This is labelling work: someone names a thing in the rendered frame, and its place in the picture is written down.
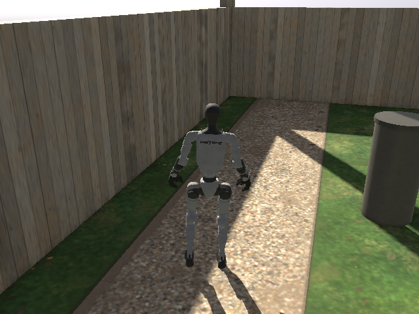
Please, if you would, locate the right robot foot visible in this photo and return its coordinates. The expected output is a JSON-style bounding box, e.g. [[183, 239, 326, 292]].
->
[[217, 252, 226, 269]]

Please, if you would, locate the right robot hand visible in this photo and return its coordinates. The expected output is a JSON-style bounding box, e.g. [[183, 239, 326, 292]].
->
[[236, 179, 251, 191]]

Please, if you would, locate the robot foot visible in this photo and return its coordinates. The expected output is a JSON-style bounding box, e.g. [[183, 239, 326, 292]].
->
[[217, 252, 226, 269], [185, 250, 194, 267]]

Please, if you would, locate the left robot foot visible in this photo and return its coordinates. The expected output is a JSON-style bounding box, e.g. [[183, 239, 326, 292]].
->
[[185, 250, 194, 267]]

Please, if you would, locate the right robot upper arm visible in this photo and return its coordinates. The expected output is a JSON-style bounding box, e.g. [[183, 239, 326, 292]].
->
[[225, 132, 243, 169]]

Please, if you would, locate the left robot upper arm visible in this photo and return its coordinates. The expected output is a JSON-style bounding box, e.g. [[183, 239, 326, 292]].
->
[[177, 131, 198, 166]]

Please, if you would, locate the left robot hand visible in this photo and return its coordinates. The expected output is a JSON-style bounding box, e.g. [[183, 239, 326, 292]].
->
[[168, 175, 183, 188]]

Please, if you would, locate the robot right forearm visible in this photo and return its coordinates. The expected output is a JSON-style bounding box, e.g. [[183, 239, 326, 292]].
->
[[236, 159, 249, 181]]

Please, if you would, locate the robot left forearm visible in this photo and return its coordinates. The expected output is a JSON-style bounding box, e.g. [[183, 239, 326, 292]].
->
[[170, 156, 183, 177]]

